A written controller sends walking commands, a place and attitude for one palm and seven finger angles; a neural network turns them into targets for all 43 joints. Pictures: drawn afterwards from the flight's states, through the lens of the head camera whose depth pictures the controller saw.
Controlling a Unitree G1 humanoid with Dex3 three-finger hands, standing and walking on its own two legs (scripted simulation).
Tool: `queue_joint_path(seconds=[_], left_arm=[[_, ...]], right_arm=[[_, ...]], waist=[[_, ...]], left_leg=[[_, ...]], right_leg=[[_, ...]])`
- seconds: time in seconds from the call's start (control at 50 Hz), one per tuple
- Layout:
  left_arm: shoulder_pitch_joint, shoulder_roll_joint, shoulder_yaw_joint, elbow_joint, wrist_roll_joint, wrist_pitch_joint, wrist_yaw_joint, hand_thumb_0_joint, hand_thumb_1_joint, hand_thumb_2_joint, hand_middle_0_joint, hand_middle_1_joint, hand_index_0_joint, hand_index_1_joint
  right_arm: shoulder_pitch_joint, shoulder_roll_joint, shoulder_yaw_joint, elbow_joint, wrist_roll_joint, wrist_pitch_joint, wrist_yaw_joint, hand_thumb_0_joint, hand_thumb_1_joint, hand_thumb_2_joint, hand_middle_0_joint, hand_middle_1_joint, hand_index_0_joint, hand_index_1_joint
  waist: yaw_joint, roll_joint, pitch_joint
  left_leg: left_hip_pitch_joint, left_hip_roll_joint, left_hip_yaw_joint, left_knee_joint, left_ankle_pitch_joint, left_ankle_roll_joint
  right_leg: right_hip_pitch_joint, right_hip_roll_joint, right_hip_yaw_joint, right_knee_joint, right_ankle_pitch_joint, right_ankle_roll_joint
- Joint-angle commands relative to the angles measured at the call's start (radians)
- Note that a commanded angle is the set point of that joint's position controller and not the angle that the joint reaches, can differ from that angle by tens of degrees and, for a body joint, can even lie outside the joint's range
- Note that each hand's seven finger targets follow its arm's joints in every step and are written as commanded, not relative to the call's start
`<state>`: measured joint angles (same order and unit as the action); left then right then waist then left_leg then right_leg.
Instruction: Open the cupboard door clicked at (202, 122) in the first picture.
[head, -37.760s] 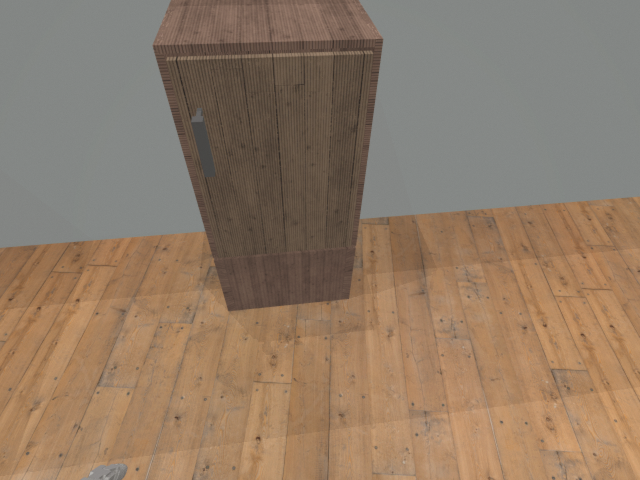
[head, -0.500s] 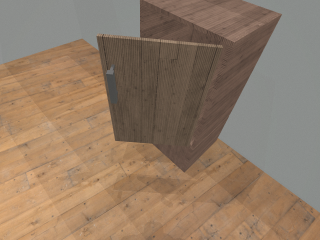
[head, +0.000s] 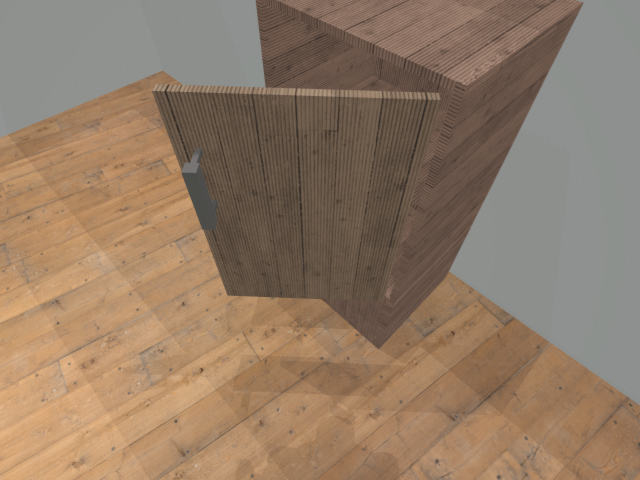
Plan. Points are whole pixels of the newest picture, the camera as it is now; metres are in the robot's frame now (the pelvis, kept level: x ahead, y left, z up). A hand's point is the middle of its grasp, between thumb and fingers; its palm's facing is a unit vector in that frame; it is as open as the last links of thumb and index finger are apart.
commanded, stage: come to a stop and stand still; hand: left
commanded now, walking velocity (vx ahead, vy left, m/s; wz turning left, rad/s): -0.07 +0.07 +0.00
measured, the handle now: (203, 190) +0.56 +0.23 -0.01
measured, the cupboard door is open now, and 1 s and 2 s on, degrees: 42 42 42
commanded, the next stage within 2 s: look again from close up in 1.66 s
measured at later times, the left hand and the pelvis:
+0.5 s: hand out of the picture +0.01 +0.20 -0.16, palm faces -0.01 -0.97 -0.23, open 7.4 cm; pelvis -0.02 +0.01 +0.01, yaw +0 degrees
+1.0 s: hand out of the picture -0.02 +0.24 -0.15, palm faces +0.00 -0.96 -0.28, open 7.4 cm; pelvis -0.08 +0.02 +0.01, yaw +1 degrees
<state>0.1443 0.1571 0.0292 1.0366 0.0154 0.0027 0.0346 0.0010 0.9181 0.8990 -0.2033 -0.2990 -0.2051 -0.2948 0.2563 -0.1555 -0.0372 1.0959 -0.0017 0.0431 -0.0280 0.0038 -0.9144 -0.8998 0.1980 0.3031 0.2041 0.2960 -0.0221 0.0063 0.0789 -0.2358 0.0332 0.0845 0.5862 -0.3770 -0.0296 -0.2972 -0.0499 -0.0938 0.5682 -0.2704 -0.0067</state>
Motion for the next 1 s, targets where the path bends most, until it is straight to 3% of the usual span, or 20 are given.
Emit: queue_joint_path(seconds=[0.0,0.02,0.04,0.06,0.1,0.14,0.22,0.24,0.28,0.3,0.32,0.36,0.4,0.42,0.44,0.48,0.54,0.66,0.78,0.98], left_arm=[[0.066,0.183,0.051,-0.033,-0.001,0.003,0.016,0.000,0.900,0.900,-0.200,-0.300,-0.200,-0.300],[0.052,0.162,0.051,-0.042,-0.002,0.008,0.013,0.000,0.900,0.900,-0.200,-0.300,-0.200,-0.300],[0.052,0.130,0.044,-0.061,-0.006,0.016,0.007,0.000,0.900,0.900,-0.200,-0.300,-0.200,-0.300],[0.036,0.094,0.034,-0.069,-0.007,0.027,0.007,0.000,0.900,0.900,-0.200,-0.300,-0.200,-0.300],[0.025,0.089,0.035,-0.061,-0.003,0.047,0.006,0.000,0.900,0.900,-0.200,-0.300,-0.200,-0.300],[0.044,0.077,0.033,-0.056,0.000,0.045,0.001,0.000,0.900,0.900,-0.200,-0.300,-0.200,-0.300],[0.073,0.075,0.020,-0.039,-0.004,0.021,-0.006,0.000,0.900,0.900,-0.200,-0.300,-0.200,-0.300],[0.095,0.084,0.020,-0.030,-0.005,0.012,-0.005,0.000,0.900,0.900,-0.200,-0.300,-0.200,-0.300],[0.103,0.130,0.019,-0.016,-0.004,-0.004,0.003,0.000,0.900,0.900,-0.200,-0.300,-0.200,-0.300],[0.081,0.141,0.014,-0.018,-0.006,-0.006,0.001,0.000,0.900,0.900,-0.200,-0.300,-0.200,-0.300],[0.073,0.135,0.010,-0.018,-0.004,-0.005,0.000,0.000,0.900,0.900,-0.200,-0.300,-0.200,-0.300],[0.109,0.119,0.007,0.000,-0.005,-0.015,0.004,0.000,0.900,0.900,-0.200,-0.300,-0.200,-0.300],[0.113,0.110,-0.001,0.009,-0.008,-0.016,0.006,0.000,0.900,0.900,-0.200,-0.300,-0.200,-0.300],[0.097,0.338,0.002,-0.082,0.016,-0.035,0.010,0.000,0.900,0.900,-0.200,-0.300,-0.200,-0.300],[0.107,0.265,0.035,-0.115,0.013,-0.036,0.012,0.000,0.900,0.900,-0.200,-0.300,-0.200,-0.300],[0.142,0.214,0.022,-0.100,0.005,-0.037,0.012,0.000,0.900,0.900,-0.200,-0.300,-0.200,-0.300],[0.146,0.213,0.019,-0.118,0.004,-0.034,0.009,0.000,0.900,0.900,-0.200,-0.300,-0.200,-0.300],[0.096,0.255,0.015,-0.138,0.002,-0.032,0.000,0.000,0.900,0.900,-0.200,-0.300,-0.200,-0.300],[0.069,0.279,0.008,-0.124,0.003,-0.028,-0.010,0.000,0.900,0.900,-0.200,-0.300,-0.200,-0.300],[0.095,0.265,-0.001,-0.089,0.006,-0.022,-0.016,0.000,0.900,0.900,-0.200,-0.300,-0.200,-0.300]], right_arm=[[0.088,-0.069,-0.022,-0.036,-0.004,-0.012,-0.005,0.000,-0.900,-0.900,0.200,0.300,0.200,0.300],[0.108,-0.075,-0.023,-0.029,-0.007,-0.019,-0.004,0.000,-0.900,-0.900,0.200,0.300,0.200,0.300],[0.092,-0.114,-0.028,-0.040,-0.016,-0.023,-0.005,0.000,-0.900,-0.900,0.200,0.300,0.200,0.300],[0.062,-0.142,-0.030,-0.056,-0.021,-0.023,-0.007,0.000,-0.900,-0.900,0.200,0.300,0.200,0.300],[0.021,-0.131,-0.023,-0.069,-0.027,-0.029,-0.019,0.000,-0.900,-0.900,0.200,0.300,0.200,0.300],[0.004,-0.127,-0.018,-0.082,-0.030,-0.039,-0.025,0.000,-0.900,-0.900,0.200,0.300,0.200,0.300],[0.010,-0.145,-0.020,-0.069,-0.019,-0.050,-0.023,0.000,-0.900,-0.900,0.200,0.300,0.200,0.300],[0.017,-0.147,-0.022,-0.064,-0.012,-0.053,-0.022,0.000,-0.900,-0.900,0.200,0.300,0.200,0.300],[0.022,-0.115,-0.021,-0.064,0.000,-0.053,-0.016,0.000,-0.900,-0.900,0.200,0.300,0.200,0.300],[0.027,-0.106,-0.017,-0.060,0.001,-0.048,-0.010,0.000,-0.900,-0.900,0.200,0.300,0.200,0.300],[0.023,-0.097,-0.014,-0.056,-0.003,-0.049,-0.005,0.000,-0.900,-0.900,0.200,0.300,0.200,0.300],[0.021,-0.111,-0.014,-0.039,-0.009,-0.052,-0.008,0.000,-0.900,-0.900,0.200,0.300,0.200,0.300],[0.028,-0.119,-0.011,-0.029,-0.007,-0.053,-0.009,0.000,-0.900,-0.900,0.200,0.300,0.200,0.300],[-0.059,-0.300,-0.022,-0.157,-0.013,-0.073,0.002,0.000,-0.900,-0.900,0.200,0.300,0.200,0.300],[-0.066,-0.306,-0.053,-0.190,-0.023,-0.098,-0.001,0.000,-0.900,-0.900,0.200,0.300,0.200,0.300],[-0.052,-0.219,-0.039,-0.171,-0.022,-0.095,-0.010,0.000,-0.900,-0.900,0.200,0.300,0.200,0.300],[-0.049,-0.183,-0.029,-0.189,-0.021,-0.075,-0.001,0.000,-0.900,-0.900,0.200,0.300,0.200,0.300],[-0.083,-0.229,-0.025,-0.183,-0.020,-0.065,0.009,0.000,-0.900,-0.900,0.200,0.300,0.200,0.300],[-0.106,-0.264,-0.016,-0.173,-0.021,-0.060,0.018,0.000,-0.900,-0.900,0.200,0.300,0.200,0.300],[-0.077,-0.267,-0.010,-0.132,-0.021,-0.060,0.025,0.000,-0.900,-0.900,0.200,0.300,0.200,0.300]], waist=[[0.024,-0.166,-0.140],[0.016,-0.080,-0.153],[0.025,0.081,-0.137],[0.026,0.199,-0.095],[0.025,0.223,-0.018],[0.039,0.150,-0.017],[0.040,0.089,-0.104],[0.044,0.065,-0.136],[0.016,-0.034,-0.136],[0.004,-0.050,-0.112],[0.004,-0.025,-0.083],[0.009,-0.110,-0.128],[0.007,-0.105,-0.124],[0.011,-0.064,0.012],[0.022,0.001,-0.112],[0.025,-0.005,-0.188],[0.016,-0.083,-0.128],[0.011,-0.005,-0.064],[0.011,-0.015,0.000],[0.019,-0.011,-0.026]], left_leg=[[-0.013,0.016,-0.024,-0.087,0.091,-0.005],[0.079,0.053,-0.045,-0.155,0.311,0.010],[0.105,0.145,-0.140,-0.181,0.500,0.051],[0.014,0.228,-0.208,-0.257,0.546,0.118],[-0.057,0.247,-0.219,-0.321,0.516,0.188],[-0.021,0.239,-0.208,-0.290,0.565,0.203],[0.145,0.189,-0.154,-0.193,0.709,0.165],[0.157,0.164,-0.152,-0.159,0.686,0.136],[0.106,0.082,-0.091,-0.137,0.450,0.058],[0.104,0.063,-0.084,-0.171,0.316,0.041],[0.112,0.057,-0.090,-0.197,0.324,0.042],[0.167,0.076,-0.080,-0.157,0.474,0.048],[0.176,0.080,-0.083,-0.184,0.436,0.049],[0.088,0.063,-0.148,-0.208,0.401,0.055],[0.084,0.087,-0.149,-0.127,0.461,0.074],[0.101,0.077,-0.133,-0.081,0.499,0.088],[0.026,0.041,-0.097,-0.065,0.320,0.081],[0.023,0.065,-0.111,-0.125,0.268,0.078],[-0.008,0.064,-0.130,-0.199,0.109,0.072],[-0.042,0.075,-0.164,-0.279,-0.019,0.069]], right_leg=[[0.184,-0.249,0.200,-0.083,0.712,-0.142],[0.120,-0.189,0.148,-0.045,0.564,-0.094],[0.039,-0.103,0.077,0.005,0.341,-0.034],[0.036,-0.024,0.016,0.075,0.030,0.005],[-0.008,0.008,0.082,0.279,-0.239,0.005],[-0.040,0.002,0.102,0.302,-0.233,-0.003],[0.045,0.007,0.063,-0.001,-0.065,0.008],[0.101,0.003,0.079,-0.121,0.063,0.007],[0.149,-0.086,0.195,-0.169,0.351,-0.032],[0.112,-0.125,0.197,-0.183,0.302,-0.047],[0.084,-0.111,0.179,-0.180,0.280,-0.043],[0.113,-0.079,0.156,-0.152,0.399,-0.031],[0.112,-0.076,0.155,-0.177,0.332,-0.024],[0.060,-0.037,0.132,-0.160,0.187,-0.025],[0.078,-0.058,0.152,-0.093,0.154,-0.036],[0.114,-0.073,0.167,-0.094,0.282,-0.052],[0.106,-0.102,0.195,-0.124,0.334,-0.065],[0.051,-0.076,0.179,-0.156,0.157,-0.053],[0.008,-0.066,0.193,-0.238,-0.077,-0.045],[0.036,-0.059,0.165,-0.253,-0.120,-0.026]])
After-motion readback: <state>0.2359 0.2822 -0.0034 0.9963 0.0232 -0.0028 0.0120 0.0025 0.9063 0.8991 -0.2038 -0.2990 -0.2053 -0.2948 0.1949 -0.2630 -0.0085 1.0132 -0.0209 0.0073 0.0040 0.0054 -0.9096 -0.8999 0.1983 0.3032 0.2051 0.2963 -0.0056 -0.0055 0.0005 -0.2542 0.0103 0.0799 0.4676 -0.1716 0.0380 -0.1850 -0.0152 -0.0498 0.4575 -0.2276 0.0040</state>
